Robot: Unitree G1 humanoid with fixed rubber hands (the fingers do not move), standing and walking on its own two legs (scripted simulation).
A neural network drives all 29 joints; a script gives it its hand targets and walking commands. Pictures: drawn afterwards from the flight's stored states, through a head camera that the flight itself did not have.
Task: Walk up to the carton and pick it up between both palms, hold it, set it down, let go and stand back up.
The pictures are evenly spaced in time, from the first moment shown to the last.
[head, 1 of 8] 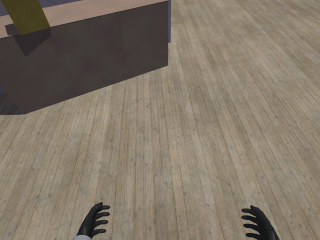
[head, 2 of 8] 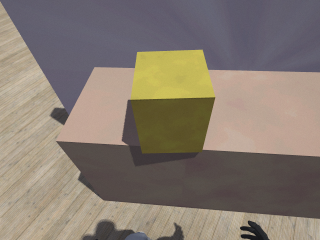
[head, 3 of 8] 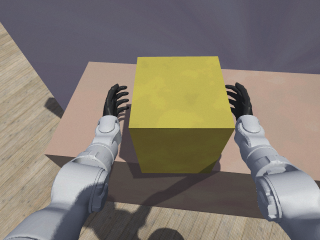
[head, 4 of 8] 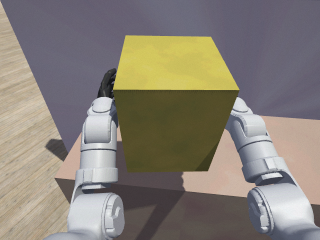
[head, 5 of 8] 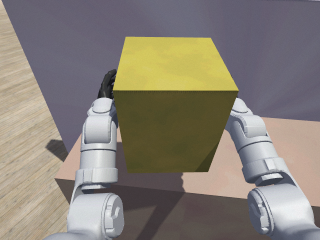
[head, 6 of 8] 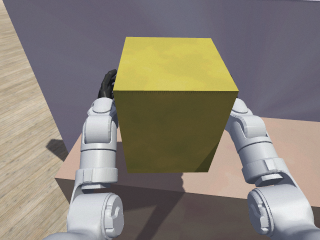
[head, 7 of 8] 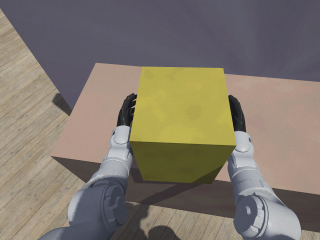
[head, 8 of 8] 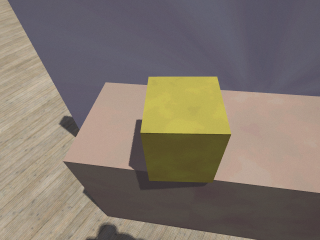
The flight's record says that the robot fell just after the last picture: no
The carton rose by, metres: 0.21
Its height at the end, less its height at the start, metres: +0.00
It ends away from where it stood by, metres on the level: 0.00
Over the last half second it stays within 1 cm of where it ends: yes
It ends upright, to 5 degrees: yes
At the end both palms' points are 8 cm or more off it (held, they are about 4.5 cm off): yes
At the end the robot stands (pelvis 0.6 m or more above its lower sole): yes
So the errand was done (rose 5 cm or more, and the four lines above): yes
